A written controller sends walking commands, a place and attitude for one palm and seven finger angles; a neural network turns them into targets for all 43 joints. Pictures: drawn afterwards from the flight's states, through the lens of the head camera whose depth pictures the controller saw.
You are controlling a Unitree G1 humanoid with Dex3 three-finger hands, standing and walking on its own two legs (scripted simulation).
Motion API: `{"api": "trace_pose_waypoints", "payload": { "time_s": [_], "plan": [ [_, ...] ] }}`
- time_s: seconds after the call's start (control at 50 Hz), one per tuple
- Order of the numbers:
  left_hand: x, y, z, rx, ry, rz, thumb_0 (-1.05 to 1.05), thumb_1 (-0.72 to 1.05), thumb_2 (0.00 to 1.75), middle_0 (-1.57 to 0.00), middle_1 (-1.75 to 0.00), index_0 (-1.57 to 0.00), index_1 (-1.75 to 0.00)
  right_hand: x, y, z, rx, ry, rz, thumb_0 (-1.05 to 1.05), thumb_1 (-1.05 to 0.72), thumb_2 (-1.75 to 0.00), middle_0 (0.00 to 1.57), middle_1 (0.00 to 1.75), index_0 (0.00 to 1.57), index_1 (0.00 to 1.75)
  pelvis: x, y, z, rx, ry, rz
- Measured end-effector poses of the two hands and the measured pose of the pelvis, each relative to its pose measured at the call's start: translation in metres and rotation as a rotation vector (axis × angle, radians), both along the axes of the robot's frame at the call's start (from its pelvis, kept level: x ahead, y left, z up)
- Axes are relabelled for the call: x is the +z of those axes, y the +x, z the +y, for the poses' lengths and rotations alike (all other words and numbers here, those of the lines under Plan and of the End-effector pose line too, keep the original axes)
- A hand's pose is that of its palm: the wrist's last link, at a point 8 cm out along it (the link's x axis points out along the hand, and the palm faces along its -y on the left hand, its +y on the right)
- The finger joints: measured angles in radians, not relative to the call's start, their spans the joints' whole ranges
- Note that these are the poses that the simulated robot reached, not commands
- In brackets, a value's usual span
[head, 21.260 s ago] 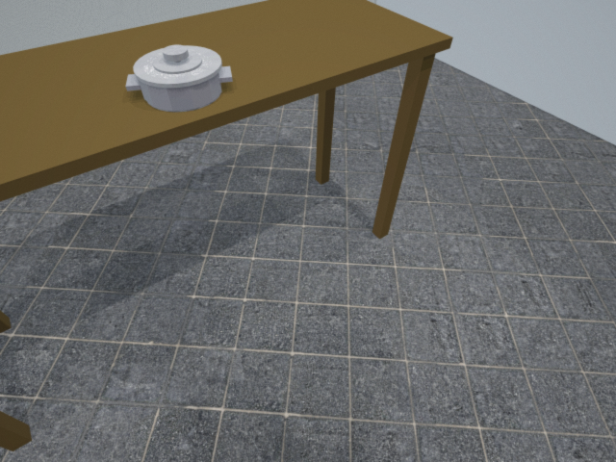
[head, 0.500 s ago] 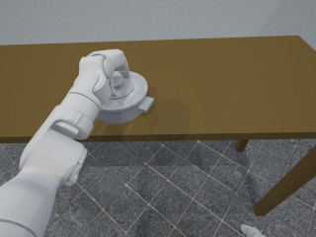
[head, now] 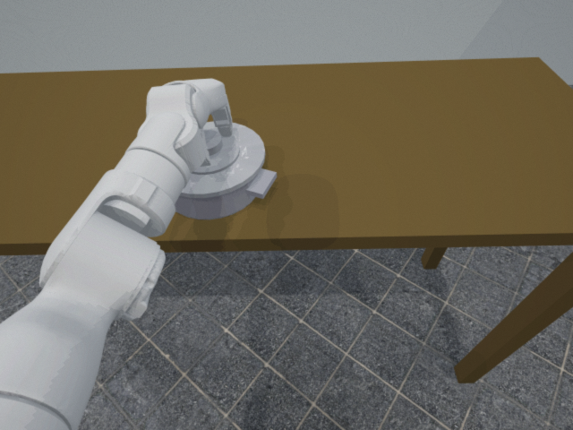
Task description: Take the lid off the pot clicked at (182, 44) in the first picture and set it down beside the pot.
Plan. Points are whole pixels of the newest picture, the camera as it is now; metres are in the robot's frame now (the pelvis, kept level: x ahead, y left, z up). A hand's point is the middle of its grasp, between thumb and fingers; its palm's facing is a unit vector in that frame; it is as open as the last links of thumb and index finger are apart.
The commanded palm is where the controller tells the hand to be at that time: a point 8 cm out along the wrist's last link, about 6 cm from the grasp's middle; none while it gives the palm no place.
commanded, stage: lower the open fingers around the knob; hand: left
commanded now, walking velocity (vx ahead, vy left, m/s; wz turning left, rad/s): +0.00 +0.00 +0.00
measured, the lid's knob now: (205, 142) +0.49 +0.12 +0.16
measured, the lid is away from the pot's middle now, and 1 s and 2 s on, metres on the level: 0.00 0.00 0.00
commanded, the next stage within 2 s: close the fingers and squeeze the knob in 0.90 s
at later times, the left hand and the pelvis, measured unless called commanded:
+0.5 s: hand (200, 138) +0.46 +0.12 +0.18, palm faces -0.38 -0.04 -0.92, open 10.1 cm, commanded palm +0.46 +0.11 +0.22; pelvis +0.00 +0.00 +0.00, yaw +0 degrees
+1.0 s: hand (200, 139) +0.46 +0.12 +0.18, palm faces -0.37 -0.05 -0.93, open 10.1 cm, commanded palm +0.46 +0.12 +0.22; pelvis +0.00 +0.00 +0.00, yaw +0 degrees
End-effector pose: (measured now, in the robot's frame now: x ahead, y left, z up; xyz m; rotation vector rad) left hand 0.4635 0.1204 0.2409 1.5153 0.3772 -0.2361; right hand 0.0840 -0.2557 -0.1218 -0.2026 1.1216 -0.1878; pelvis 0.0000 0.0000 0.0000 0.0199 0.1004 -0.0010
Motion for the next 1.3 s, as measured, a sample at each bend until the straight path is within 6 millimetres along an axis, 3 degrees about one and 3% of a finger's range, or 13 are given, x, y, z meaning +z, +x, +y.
{"api": "trace_pose_waypoints", "payload": {
  "time_s": [0.32, 0.74, 1.02, 1.3],
  "plan": [
    [0.002, 0.006, 0.000, 0.000, 0.005, 0.005, 0.00, -0.23, 1.27, -0.86, -0.11, -0.84, -0.10, 0.000, -0.007, -0.004, -0.020, -0.012, 0.017, 0.00, -0.91, -0.90, 0.20, 0.30, 0.20, 0.30, -0.001, 0.002, 0.001, -0.003, -0.001, 0.014],
    [0.000, 0.001, 0.001, -0.014, -0.007, -0.003, 0.00, -0.23, 1.27, -0.82, -0.09, -0.82, -0.09, 0.002, 0.017, 0.008, 0.016, 0.016, -0.037, 0.00, -0.91, -0.90, 0.20, 0.30, 0.20, 0.30, 0.000, 0.003, 0.002, 0.001, 0.000, 0.004],
    [0.000, 0.002, 0.001, -0.010, -0.011, -0.006, 0.00, -0.23, 1.27, -0.83, -0.10, -0.82, -0.09, 0.003, 0.015, 0.004, 0.014, 0.006, -0.025, 0.00, -0.91, -0.90, 0.20, 0.30, 0.20, 0.30, 0.000, 0.004, 0.001, 0.000, -0.001, 0.000],
    [-0.004, 0.005, 0.002, -0.019, -0.020, -0.003, 0.00, -0.06, 1.03, -0.52, -0.72, -0.56, -0.73, 0.003, 0.009, 0.001, -0.004, 0.005, -0.017, 0.00, -0.91, -0.90, 0.20, 0.30, 0.20, 0.30, 0.000, 0.006, 0.001, -0.006, -0.001, 0.003]
  ]
}}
